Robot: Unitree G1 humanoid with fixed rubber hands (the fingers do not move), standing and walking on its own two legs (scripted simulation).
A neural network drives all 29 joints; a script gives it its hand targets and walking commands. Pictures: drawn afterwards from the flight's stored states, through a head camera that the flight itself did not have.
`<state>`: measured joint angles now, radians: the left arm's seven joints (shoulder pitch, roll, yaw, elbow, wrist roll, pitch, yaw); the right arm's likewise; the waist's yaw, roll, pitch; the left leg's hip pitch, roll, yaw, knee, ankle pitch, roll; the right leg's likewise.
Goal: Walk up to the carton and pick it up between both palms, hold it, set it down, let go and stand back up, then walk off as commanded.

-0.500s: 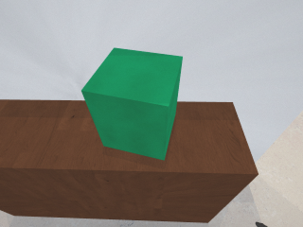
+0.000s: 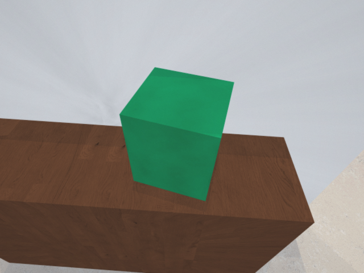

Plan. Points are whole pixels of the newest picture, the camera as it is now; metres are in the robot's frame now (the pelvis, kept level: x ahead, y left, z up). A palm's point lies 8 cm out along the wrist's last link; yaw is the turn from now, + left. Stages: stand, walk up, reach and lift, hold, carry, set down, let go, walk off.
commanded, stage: walk up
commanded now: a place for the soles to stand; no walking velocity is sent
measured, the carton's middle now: (180, 134) +0.47 +0.01 +0.05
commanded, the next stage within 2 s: reach and lift in 1.30 s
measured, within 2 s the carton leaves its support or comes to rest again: neither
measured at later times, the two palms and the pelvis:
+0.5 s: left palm out of the picture +0.09 +0.31 -0.12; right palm out of the picture +0.09 -0.31 -0.11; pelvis +0.03 +0.00 +0.00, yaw +0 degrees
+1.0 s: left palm out of the picture +0.12 +0.32 -0.12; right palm out of the picture +0.12 -0.31 -0.11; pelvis +0.04 +0.00 -0.01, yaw +0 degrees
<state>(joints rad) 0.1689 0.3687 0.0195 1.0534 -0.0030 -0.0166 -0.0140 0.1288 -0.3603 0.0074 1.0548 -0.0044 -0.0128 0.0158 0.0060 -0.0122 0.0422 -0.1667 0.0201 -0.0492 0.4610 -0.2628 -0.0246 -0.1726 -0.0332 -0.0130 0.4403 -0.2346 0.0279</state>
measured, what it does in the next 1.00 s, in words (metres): stands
